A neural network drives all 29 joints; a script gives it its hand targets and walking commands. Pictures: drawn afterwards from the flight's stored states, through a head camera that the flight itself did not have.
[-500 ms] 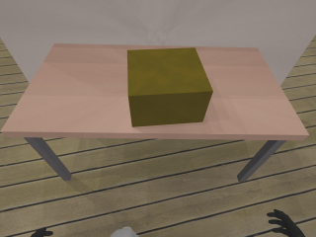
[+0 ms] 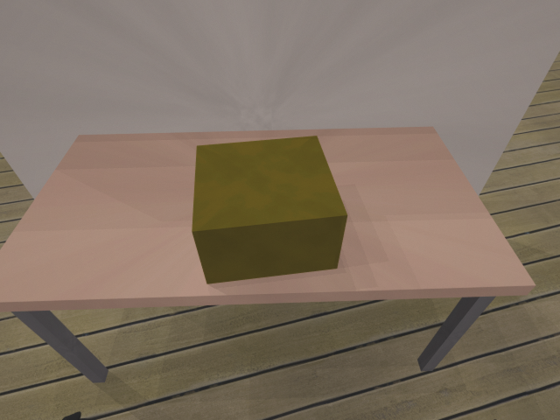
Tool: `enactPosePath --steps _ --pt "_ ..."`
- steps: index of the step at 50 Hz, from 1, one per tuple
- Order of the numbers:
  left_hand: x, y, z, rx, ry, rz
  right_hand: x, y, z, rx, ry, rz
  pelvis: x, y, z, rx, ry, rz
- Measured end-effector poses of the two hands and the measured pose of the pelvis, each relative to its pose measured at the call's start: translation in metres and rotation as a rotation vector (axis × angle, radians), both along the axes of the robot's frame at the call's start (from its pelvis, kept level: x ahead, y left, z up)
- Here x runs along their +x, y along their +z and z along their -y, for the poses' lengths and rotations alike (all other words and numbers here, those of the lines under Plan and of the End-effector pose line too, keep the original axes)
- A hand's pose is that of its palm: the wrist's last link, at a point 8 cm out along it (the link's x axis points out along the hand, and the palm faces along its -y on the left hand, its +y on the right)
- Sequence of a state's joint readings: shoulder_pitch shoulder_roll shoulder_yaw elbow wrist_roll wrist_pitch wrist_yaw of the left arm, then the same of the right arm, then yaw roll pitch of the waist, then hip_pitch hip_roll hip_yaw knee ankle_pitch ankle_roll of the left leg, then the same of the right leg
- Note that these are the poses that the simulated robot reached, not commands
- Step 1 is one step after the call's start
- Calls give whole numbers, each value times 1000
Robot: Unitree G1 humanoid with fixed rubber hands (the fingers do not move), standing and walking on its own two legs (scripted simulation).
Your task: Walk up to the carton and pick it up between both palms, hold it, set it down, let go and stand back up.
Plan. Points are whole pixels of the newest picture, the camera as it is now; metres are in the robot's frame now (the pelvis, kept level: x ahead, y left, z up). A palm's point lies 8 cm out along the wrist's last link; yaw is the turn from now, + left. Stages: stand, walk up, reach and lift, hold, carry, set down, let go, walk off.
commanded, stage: walk up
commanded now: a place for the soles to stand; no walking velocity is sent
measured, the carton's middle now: (265, 205) +0.60 +0.03 -0.08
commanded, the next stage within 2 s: none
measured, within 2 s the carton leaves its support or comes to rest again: neither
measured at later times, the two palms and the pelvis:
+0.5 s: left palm out of the picture +0.14 +0.35 -0.09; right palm out of the picture +0.13 -0.28 -0.07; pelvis +0.06 +0.04 -0.01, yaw +1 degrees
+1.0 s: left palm out of the picture +0.13 +0.34 -0.09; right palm out of the picture +0.14 -0.29 -0.08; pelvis +0.06 +0.03 -0.01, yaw +2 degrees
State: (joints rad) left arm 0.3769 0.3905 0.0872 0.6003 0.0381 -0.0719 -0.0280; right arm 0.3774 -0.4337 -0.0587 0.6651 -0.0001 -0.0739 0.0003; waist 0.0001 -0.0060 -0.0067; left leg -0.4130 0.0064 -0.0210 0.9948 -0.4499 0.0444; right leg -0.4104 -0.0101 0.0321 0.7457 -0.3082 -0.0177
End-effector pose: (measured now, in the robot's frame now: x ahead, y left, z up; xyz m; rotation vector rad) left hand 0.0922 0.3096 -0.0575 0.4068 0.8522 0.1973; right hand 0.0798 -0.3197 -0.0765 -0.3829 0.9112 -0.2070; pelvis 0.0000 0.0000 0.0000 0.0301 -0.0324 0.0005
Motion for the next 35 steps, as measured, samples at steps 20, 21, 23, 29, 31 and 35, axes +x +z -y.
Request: enactPosePath --steps 20,21,23,29,31,35 --pt "38 -34 -44 -49 38 -79 44 4 -45 -49 21 -55 53 -8 -46 -36 21 14" --pt "40 -34 -44 -52 38 -77 45 6 -45 -53 21 -56 54 -8 -46 -39 21 13" --pt "42 -35 -43 -57 39 -79 48 9 -44 -59 21 -57 57 -7 -46 -44 21 11" --pt "43 -33 -31 -43 36 -87 53 3 -31 -48 23 -52 57 -9 -32 -29 18 10" --pt "43 -31 -24 -29 37 -82 55 -3 -23 -36 21 -49 57 -11 -24 -18 17 13" --pt "41 -25 -15 -7 48 -63 68 -9 -14 -16 20 -29 56 -13 -12 -14 23 28"
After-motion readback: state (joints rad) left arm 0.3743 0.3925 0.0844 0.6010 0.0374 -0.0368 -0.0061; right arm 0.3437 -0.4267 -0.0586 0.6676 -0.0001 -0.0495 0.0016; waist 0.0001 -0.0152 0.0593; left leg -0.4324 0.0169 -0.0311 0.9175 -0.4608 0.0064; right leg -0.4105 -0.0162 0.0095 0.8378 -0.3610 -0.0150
